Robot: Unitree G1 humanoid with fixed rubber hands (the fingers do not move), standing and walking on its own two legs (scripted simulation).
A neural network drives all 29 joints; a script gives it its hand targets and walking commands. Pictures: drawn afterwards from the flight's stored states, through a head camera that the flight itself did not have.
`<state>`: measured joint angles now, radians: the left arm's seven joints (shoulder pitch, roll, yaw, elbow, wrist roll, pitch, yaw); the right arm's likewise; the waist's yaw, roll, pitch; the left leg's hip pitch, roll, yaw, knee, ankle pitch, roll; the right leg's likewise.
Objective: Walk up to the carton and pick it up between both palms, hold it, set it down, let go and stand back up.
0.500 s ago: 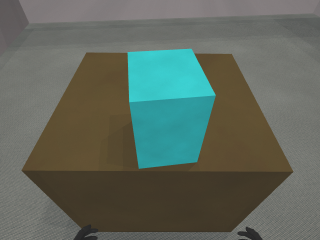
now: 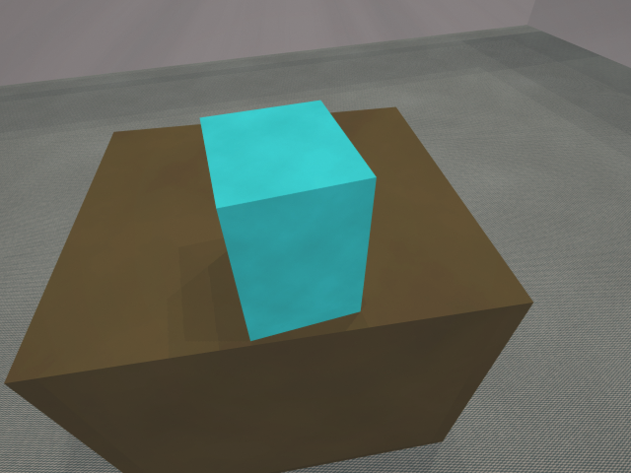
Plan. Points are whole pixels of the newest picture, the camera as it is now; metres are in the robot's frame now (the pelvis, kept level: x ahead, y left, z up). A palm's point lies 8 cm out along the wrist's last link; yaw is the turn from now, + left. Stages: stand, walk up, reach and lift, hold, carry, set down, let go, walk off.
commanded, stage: stand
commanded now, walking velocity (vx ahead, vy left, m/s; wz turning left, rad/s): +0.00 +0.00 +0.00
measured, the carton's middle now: (285, 221) +0.49 +0.06 +0.08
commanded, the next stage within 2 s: none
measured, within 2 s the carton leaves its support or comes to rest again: neither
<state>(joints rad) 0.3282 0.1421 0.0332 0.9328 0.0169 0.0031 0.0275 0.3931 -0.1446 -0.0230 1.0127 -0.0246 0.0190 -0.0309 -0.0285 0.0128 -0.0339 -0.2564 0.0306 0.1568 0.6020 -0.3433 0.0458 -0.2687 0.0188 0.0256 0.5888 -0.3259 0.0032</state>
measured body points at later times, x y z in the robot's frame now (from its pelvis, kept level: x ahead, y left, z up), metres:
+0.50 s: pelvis -0.03 +0.01 +0.01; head -0.05 +0.01 +0.46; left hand -0.07 +0.20 -0.16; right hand -0.08 -0.20 -0.15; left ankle -0.02 +0.08 -0.73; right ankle -0.01 -0.12 -0.73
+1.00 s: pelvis -0.04 +0.03 +0.01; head -0.05 +0.02 +0.46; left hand -0.07 +0.22 -0.16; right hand -0.08 -0.17 -0.16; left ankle -0.02 +0.08 -0.73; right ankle -0.01 -0.12 -0.73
